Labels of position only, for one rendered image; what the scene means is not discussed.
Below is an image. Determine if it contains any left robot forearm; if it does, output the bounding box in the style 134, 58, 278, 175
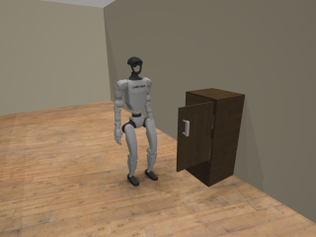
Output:
145, 100, 153, 119

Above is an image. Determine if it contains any robot right upper arm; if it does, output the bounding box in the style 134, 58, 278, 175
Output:
115, 79, 128, 108

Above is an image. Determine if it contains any right robot forearm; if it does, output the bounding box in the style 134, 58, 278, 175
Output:
114, 101, 121, 128

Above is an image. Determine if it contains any humanoid robot torso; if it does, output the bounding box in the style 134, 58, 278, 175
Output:
123, 76, 147, 128

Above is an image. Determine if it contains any robot left upper arm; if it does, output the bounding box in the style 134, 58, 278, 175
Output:
143, 77, 152, 102

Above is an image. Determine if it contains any right robot hand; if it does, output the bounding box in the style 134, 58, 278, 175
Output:
114, 128, 123, 145

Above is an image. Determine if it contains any handle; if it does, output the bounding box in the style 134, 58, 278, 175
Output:
183, 120, 190, 136

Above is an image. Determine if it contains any cupboard door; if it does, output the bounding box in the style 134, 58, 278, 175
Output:
176, 101, 214, 172

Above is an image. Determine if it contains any left robot foot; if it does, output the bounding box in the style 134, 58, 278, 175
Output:
144, 169, 158, 181

